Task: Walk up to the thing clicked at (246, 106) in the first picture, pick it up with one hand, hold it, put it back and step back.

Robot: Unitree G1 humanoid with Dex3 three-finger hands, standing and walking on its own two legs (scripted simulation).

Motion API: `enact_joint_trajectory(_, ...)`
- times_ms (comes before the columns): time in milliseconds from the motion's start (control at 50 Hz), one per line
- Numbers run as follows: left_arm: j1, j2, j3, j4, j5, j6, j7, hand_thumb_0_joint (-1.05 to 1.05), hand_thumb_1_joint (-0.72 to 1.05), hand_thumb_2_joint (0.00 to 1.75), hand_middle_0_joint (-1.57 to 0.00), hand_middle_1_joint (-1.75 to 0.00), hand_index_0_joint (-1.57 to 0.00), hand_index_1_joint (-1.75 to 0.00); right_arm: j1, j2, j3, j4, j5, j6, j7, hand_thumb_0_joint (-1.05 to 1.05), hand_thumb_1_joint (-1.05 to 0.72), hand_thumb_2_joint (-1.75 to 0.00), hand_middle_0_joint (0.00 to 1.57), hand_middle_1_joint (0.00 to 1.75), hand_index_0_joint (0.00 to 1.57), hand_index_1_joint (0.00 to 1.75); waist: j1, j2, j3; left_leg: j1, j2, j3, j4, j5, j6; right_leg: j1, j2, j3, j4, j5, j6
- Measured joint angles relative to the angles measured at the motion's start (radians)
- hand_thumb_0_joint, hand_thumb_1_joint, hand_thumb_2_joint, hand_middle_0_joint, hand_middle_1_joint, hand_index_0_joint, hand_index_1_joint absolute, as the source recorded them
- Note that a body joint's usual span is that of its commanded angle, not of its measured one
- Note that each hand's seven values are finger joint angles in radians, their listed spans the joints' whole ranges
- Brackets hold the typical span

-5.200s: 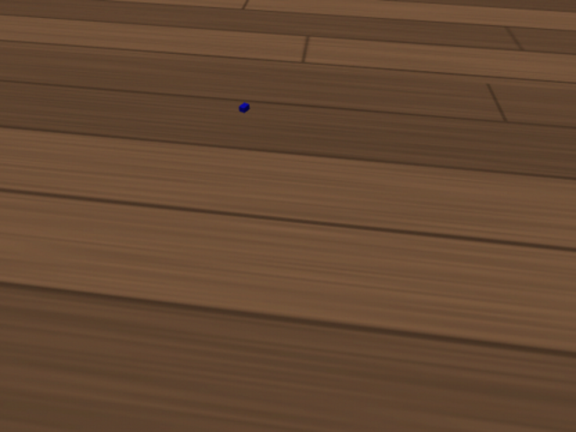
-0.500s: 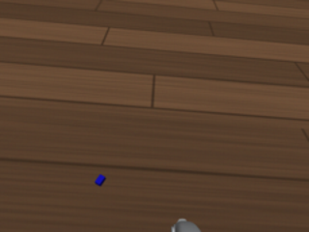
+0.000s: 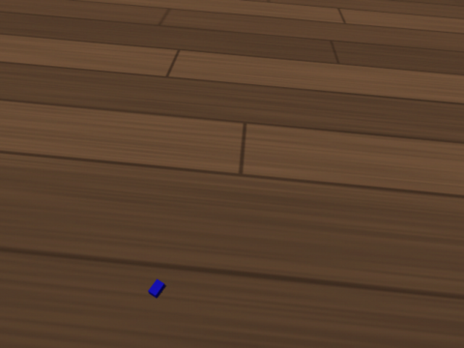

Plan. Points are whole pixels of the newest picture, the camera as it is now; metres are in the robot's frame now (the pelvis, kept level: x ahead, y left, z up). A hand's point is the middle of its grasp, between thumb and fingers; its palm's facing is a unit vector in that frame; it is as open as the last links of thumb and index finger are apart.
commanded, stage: walk up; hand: left
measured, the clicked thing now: (156, 288) +0.49 +0.28 -0.74
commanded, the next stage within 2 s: stand in 1.14 s
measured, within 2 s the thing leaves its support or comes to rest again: neither
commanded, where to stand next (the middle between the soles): +0.07 +0.00 m, yaw +2 degrees
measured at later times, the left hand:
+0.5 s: hand out of the picture +0.09 +0.25 -0.14, palm faces +0.03 -0.94 -0.33, open 7.4 cm
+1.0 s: hand out of the picture +0.11 +0.23 -0.13, palm faces +0.02 -0.95 -0.32, open 7.4 cm
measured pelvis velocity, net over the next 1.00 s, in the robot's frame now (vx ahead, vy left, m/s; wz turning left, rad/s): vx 0.03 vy -0.02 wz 0.02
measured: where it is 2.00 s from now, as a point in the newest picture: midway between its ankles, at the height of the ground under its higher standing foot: outside the picture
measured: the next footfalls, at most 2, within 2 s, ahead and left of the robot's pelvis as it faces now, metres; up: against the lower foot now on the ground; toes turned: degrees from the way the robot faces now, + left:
none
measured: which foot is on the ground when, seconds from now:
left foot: down 0.00-1.00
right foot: down 0.00-1.00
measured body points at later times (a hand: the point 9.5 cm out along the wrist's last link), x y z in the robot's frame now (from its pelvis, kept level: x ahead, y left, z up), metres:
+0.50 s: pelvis +0.02 -0.01 +0.02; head +0.03 -0.01 +0.47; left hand +0.09 +0.30 -0.11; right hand +0.15 -0.30 -0.11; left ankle +0.03 +0.11 -0.73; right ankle +0.05 -0.14 -0.73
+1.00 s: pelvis +0.03 -0.02 +0.02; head +0.04 -0.02 +0.47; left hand +0.11 +0.28 -0.11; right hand +0.10 -0.32 -0.11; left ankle +0.03 +0.11 -0.73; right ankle +0.05 -0.14 -0.73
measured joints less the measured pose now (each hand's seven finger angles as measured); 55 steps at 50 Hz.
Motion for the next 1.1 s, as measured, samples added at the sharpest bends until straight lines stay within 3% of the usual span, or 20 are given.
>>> enact_joint_trajectory(80,-0.010,0.004,-0.005,0.058,-0.003,-0.012,0.000,0.01,0.91,0.90,-0.20,-0.30,-0.20,-0.30,-0.037,0.012,0.014,0.029,0.009,0.000,0.002,0.01,-0.91,-0.90,0.20,0.30,0.20,0.30,0.003,-0.006,0.003,0.033,0.005,-0.007,-0.048,0.014,-0.005,0.049,0.005,-0.009,-0.079,0.052,0.027)
enact_joint_trajectory(420,-0.065,-0.027,-0.015,0.182,0.002,-0.020,0.002,0.01,0.91,0.90,-0.20,-0.30,-0.20,-0.30,-0.176,0.018,0.011,0.110,0.015,0.013,0.003,0.01,-0.91,-0.90,0.20,0.30,0.20,0.30,0.015,0.030,-0.014,0.138,-0.002,-0.023,-0.241,0.100,-0.015,0.156,0.005,-0.032,-0.260,0.120,0.025)
enact_joint_trajectory(1100,-0.085,-0.044,0.012,0.169,0.013,-0.011,0.003,0.01,0.91,0.90,-0.20,-0.30,-0.20,-0.30,-0.110,0.026,0.006,0.141,0.003,0.022,-0.003,0.01,-0.91,-0.90,0.20,0.30,0.20,0.30,-0.014,0.027,-0.017,0.162,0.010,-0.026,-0.286,0.112,-0.029,0.175,0.018,-0.037,-0.294,0.124,0.012)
